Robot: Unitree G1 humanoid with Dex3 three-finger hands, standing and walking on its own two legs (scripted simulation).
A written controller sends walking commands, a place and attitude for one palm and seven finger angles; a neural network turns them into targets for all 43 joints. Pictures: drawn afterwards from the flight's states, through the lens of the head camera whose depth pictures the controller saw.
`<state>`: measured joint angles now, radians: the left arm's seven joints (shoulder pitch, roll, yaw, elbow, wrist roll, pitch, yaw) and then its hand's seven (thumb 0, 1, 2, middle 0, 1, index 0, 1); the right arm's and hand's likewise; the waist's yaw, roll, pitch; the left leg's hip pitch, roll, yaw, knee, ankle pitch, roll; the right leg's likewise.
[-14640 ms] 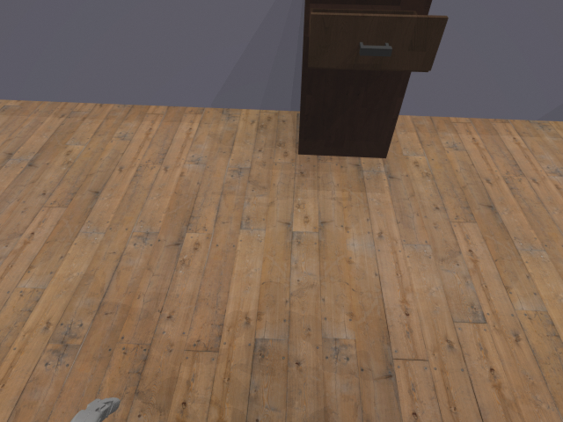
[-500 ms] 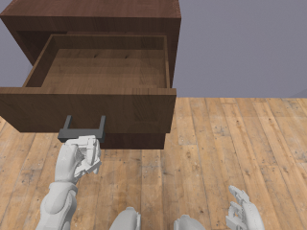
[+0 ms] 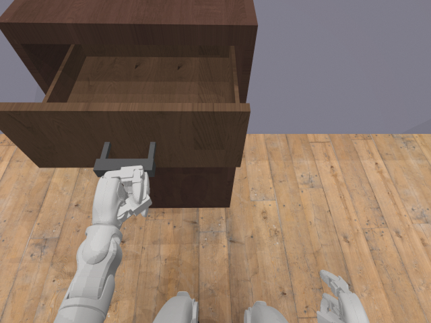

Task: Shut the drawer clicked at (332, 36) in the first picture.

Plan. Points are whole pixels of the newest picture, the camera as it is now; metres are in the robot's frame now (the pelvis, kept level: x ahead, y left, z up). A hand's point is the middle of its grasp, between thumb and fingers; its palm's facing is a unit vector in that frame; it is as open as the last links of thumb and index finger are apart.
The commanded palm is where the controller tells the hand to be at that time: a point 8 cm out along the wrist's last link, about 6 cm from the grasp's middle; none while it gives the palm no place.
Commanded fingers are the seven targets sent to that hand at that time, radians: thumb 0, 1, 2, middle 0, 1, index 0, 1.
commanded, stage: push the drawer shut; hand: left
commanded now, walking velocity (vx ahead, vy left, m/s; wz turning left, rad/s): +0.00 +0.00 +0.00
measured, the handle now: (127, 157) +0.40 +0.19 +0.05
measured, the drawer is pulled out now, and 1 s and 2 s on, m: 0.18 0.07 0.00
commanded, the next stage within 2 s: pull the fist back off the drawer in 1.74 s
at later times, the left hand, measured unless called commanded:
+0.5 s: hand (151, 163) +0.39 +0.14 +0.04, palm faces +0.04 -1.00 -0.04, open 2.8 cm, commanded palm +0.38 +0.20 +0.05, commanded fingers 0.00 0.90 0.90 -1.40 -1.60 -1.40 -1.60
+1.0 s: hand (151, 144) +0.44 +0.15 +0.04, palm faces +0.05 -1.00 -0.03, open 2.9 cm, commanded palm +0.43 +0.20 +0.05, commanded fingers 0.00 0.90 0.90 -1.40 -1.60 -1.40 -1.60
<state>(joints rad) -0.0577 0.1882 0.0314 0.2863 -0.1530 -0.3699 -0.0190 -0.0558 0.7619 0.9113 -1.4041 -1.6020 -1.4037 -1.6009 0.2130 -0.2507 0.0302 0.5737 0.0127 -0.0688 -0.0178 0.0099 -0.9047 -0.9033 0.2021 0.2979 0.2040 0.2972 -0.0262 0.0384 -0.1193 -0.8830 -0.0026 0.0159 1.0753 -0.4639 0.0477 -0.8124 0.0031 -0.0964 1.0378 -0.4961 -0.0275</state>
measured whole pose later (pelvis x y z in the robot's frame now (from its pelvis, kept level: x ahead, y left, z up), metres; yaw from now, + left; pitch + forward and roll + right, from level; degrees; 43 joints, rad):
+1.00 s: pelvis -0.01 +0.00 -0.01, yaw -1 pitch +19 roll -2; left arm -0.63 0.30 0.25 0.94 -0.11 -0.48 -0.07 -0.04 0.68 0.87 -1.41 -1.60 -1.40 -1.60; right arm 0.30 -0.26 0.03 0.65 0.00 0.00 -0.01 0.01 -0.91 -0.90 0.20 0.30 0.20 0.30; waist -0.11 0.03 -0.11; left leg -0.97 0.02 0.02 1.09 -0.44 0.04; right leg -0.91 0.02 -0.09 1.05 -0.47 -0.03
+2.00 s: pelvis -0.03 +0.01 -0.02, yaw -1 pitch +25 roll -5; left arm -1.03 0.48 0.30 1.28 -0.01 -0.46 -0.01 -0.09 0.62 0.99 -1.40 -1.60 -1.41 -1.60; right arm 0.36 -0.27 0.07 0.66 -0.04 0.00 0.00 0.00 -0.91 -0.90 0.20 0.30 0.20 0.30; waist -0.22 0.04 -0.11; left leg -1.17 0.02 -0.02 1.16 -0.42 0.05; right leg -1.08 0.02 -0.13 1.09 -0.44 -0.03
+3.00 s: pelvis +0.04 +0.00 +0.03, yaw -2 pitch +13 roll -2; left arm -0.17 0.24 0.19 0.36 -0.19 -0.28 -0.03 0.01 0.89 0.90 -1.40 -1.60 -1.40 -1.60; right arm 0.28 -0.24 0.02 0.54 0.05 0.05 0.01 0.01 -0.91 -0.90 0.20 0.30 0.20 0.30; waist -0.04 0.04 -0.12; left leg -0.66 0.01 0.04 0.86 -0.43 0.04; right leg -0.60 0.03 -0.06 0.81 -0.44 -0.03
